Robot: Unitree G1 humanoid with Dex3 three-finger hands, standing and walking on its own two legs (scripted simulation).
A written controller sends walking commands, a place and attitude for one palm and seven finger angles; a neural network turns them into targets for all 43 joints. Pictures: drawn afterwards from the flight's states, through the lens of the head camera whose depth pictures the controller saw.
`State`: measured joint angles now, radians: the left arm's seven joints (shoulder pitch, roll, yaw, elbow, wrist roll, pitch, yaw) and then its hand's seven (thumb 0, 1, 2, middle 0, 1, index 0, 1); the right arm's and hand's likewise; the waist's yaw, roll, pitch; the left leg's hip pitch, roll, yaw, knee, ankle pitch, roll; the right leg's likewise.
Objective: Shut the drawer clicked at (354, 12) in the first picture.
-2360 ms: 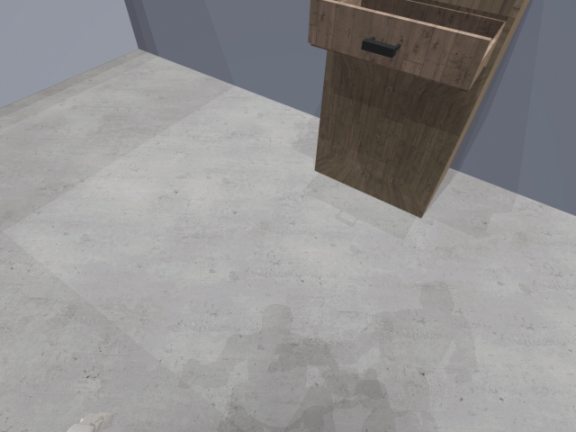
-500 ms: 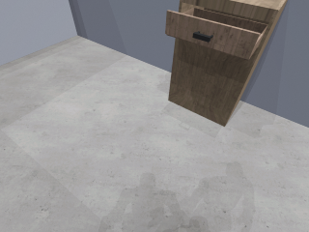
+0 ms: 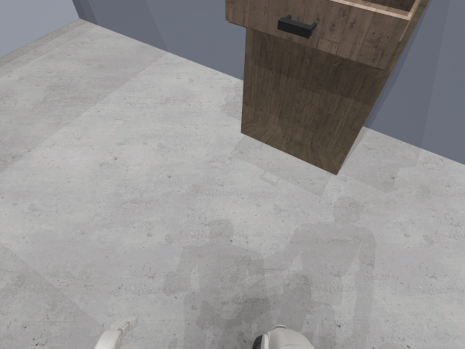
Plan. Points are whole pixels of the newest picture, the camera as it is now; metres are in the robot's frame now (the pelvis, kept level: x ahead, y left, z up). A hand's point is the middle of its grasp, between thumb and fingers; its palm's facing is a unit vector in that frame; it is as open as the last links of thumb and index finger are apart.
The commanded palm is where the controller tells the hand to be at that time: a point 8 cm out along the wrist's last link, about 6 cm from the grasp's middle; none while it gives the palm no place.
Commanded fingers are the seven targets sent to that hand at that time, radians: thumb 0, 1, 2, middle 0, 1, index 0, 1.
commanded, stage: walk to a spot facing it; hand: left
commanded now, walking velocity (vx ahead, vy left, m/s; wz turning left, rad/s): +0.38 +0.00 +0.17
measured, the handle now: (298, 24) +0.94 -0.18 +0.07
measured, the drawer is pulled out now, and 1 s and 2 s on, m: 0.20 0.20 0.20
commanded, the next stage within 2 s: turn to face it in 0.26 s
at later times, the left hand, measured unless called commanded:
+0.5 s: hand (117, 341) +0.16 +0.23 -0.16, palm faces +0.14 -0.98 -0.16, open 7.4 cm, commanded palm none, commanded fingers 0.00 0.90 0.90 -0.20 -0.30 -0.20 -0.30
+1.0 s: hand (155, 218) +0.40 +0.19 -0.13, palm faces -0.14 -0.95 -0.29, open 7.4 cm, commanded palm none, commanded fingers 0.00 0.90 0.90 -0.20 -0.30 -0.20 -0.30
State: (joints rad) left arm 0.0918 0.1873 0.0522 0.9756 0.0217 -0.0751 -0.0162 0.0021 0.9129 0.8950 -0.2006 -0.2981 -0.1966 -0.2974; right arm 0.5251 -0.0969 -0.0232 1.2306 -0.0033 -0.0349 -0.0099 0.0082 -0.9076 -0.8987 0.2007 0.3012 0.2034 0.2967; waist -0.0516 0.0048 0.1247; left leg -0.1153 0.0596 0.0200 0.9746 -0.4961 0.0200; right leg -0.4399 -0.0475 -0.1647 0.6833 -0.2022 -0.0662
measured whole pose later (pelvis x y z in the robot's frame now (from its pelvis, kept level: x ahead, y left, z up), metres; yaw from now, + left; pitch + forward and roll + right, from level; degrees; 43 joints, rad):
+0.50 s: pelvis +0.20 +0.05 +0.02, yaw +3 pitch -2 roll -1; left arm 0.34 0.20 0.05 1.11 0.02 -0.01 0.00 0.00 0.91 0.90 -0.20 -0.30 -0.20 -0.30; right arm 0.16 -0.14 -0.02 0.99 -0.02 -0.07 -0.01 0.00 -0.92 -0.90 0.20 0.30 0.20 0.30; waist 0.04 -0.05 0.06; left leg -0.28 0.06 0.19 0.56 -0.25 0.05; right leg -0.41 -0.08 -0.07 1.16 -0.42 0.01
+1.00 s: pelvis +0.28 +0.00 +0.02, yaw -11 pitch +0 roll +2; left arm 0.17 0.20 0.07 0.94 0.02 0.02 0.01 0.00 0.91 0.89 -0.20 -0.30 -0.20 -0.30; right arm 0.18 -0.21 -0.06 0.98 -0.02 0.05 -0.01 0.01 -0.91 -0.90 0.20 0.30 0.20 0.30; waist 0.00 0.03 0.08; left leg -0.47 0.11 0.06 1.09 -0.39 -0.08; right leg -0.34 0.02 -0.07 0.52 -0.19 -0.08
